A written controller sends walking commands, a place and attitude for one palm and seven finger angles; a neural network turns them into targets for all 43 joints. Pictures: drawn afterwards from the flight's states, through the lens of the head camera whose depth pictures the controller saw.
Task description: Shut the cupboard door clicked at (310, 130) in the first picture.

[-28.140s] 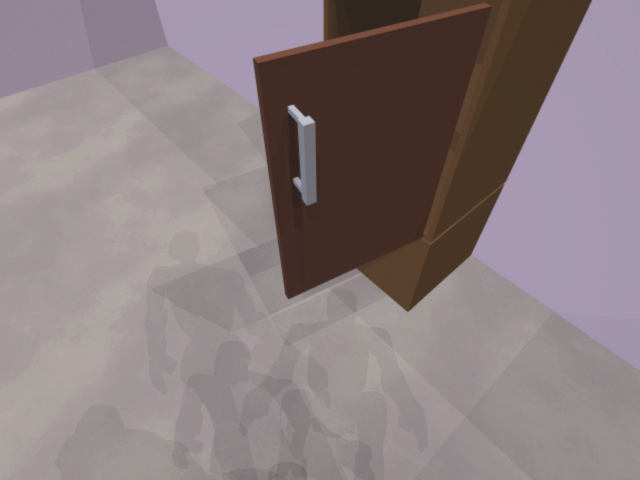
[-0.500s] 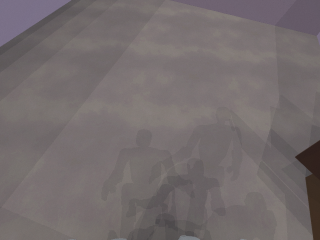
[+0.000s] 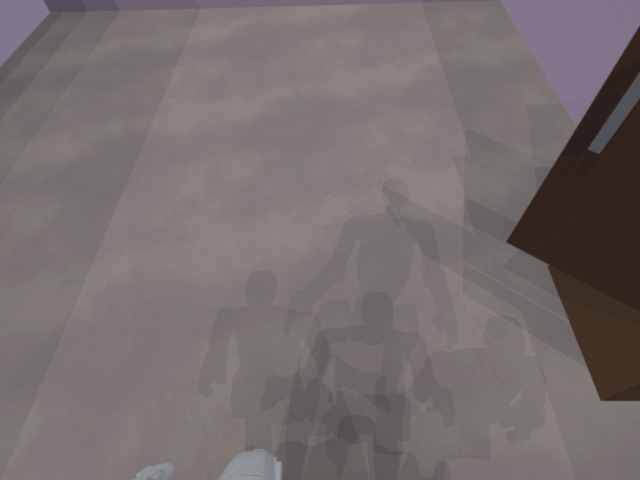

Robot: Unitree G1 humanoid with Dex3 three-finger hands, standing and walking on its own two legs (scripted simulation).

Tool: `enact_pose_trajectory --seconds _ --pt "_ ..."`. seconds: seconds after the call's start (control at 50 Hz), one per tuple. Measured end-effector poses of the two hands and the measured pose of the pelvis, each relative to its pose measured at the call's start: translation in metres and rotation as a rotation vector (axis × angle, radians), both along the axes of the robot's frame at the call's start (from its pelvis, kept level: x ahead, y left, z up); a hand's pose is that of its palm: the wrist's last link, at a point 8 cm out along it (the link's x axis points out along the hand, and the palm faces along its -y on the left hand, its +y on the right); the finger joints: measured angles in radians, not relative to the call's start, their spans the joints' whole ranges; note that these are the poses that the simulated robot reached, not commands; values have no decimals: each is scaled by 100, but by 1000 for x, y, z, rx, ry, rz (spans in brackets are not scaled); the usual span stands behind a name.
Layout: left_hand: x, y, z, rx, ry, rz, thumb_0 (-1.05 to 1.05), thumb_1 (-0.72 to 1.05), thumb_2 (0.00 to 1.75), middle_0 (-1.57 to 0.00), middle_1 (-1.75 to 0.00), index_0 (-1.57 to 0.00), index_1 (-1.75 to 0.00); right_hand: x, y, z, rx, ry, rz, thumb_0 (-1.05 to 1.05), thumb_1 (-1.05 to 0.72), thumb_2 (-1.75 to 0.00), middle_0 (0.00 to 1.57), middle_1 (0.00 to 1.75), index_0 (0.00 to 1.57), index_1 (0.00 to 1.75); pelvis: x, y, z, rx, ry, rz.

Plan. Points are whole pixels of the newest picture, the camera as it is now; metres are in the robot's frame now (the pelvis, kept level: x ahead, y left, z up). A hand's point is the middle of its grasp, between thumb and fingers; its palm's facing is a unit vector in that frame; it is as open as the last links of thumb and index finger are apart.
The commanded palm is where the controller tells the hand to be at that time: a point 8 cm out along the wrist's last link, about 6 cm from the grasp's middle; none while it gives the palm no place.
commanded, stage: turn to face it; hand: left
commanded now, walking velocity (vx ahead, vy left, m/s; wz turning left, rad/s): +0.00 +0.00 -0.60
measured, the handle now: (627, 102) +0.64 -0.45 +0.10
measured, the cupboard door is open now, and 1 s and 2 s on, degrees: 51 51 51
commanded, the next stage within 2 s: take the last steps up to it in 1.06 s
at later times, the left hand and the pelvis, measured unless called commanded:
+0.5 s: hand (186, 440) +0.19 +0.22 -0.16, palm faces -0.28 -0.93 -0.22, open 7.4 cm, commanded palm none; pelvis +0.03 +0.04 +0.00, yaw -18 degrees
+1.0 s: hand (241, 419) +0.22 +0.14 -0.17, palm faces -0.50 -0.85 -0.19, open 7.4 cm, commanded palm none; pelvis +0.06 +0.02 -0.01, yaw -31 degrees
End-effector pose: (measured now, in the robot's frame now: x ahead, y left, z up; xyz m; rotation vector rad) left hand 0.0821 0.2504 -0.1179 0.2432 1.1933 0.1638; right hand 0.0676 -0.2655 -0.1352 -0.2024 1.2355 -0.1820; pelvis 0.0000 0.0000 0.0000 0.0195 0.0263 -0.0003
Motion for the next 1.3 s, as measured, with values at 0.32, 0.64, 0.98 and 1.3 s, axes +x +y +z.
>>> enact_pose_trajectory --seconds 0.32,0.64,0.98,1.3 --pt "48 35 -35 -73 76 -130 0 90 89 -20 -30 -20 -30 4 45 27 -82 -94 -103 1 -90 -90 20 30 20 30 24 41 -5 -50 2 -195" --pt "159 -42 -7 -16 -83 -446 0 90 89 -19 -29 -20 -30 -122 31 -14 11 64 -432 1 -90 -90 21 30 20 30 28 13 -16 -35 -9 -406" --pt "154 -65 -21 -66 37 -526 0 90 89 -20 -30 -21 -30 -89 25 11 -35 -14 -535 1 -91 -90 20 30 19 30 54 17 -3 -30 9 -537" --pt "193 -58 -21 -60 108 -621 0 90 89 -20 -29 -20 -30 -109 89 17 -4 32 -654 1 -91 -90 21 30 20 30 77 30 6 -69 6 -663"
